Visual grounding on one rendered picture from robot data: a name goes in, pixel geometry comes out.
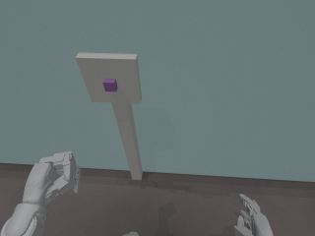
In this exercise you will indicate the panel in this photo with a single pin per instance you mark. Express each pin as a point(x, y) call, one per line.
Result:
point(124, 68)

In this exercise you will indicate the left robot hand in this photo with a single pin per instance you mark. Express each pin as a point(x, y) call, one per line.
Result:
point(45, 183)

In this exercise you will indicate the right robot hand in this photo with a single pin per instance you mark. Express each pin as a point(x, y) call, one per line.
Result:
point(257, 223)

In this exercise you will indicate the robot left forearm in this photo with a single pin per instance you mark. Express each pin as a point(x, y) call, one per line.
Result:
point(27, 220)

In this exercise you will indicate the button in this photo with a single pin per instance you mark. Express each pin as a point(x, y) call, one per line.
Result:
point(110, 85)

